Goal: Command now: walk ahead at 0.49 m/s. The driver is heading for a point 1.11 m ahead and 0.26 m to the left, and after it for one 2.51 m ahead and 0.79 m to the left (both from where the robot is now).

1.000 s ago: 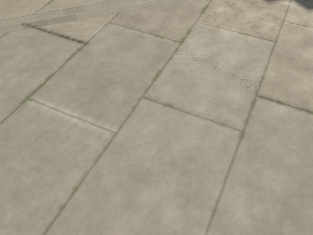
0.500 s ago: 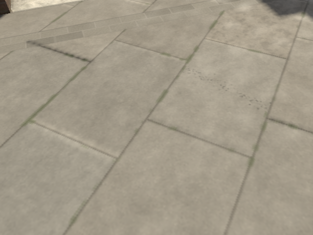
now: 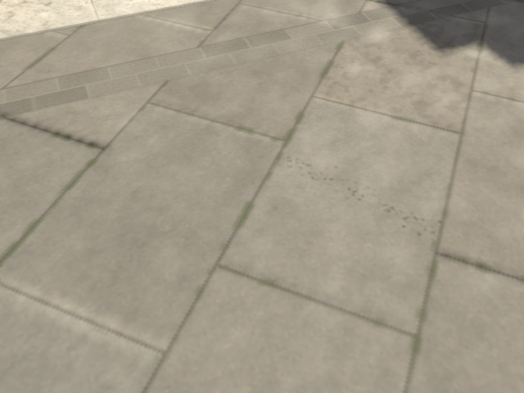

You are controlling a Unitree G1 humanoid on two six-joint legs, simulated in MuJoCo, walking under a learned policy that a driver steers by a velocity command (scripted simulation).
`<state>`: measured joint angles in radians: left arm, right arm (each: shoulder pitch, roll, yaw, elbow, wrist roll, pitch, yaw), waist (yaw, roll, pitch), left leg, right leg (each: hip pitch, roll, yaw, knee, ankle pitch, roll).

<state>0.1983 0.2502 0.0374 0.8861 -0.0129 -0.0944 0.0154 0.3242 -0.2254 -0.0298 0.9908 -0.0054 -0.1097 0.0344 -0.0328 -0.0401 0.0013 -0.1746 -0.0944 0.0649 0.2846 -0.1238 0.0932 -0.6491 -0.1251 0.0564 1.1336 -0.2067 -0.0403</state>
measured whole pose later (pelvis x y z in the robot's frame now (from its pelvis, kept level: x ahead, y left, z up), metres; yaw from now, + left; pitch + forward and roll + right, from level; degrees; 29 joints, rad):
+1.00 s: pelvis +0.49 -0.02 -0.02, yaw +19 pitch +3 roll -1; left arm 0.14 0.28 0.05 0.81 0.00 -0.06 0.04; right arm 0.14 -0.27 -0.08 0.74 0.00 -0.03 0.02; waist -0.01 -0.01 0.07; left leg -0.45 -0.10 -0.01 0.49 -0.09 0.11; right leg -0.51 -0.03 0.05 1.27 -0.47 0.04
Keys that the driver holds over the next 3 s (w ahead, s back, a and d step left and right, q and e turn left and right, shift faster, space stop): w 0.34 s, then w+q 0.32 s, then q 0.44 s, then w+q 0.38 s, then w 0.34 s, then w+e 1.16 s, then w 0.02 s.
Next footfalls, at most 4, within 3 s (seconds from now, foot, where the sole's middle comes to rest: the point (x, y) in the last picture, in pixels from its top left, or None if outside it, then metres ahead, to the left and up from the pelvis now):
0.30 right None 0.33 -0.17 -0.78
0.84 left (235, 363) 0.60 0.08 -0.78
1.36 right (303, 326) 0.70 -0.11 -0.78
1.84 left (160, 320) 0.73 0.28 -0.78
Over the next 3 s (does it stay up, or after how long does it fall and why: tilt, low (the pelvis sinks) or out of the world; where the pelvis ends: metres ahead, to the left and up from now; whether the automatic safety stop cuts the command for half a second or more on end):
stays up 1.25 0.44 -0.01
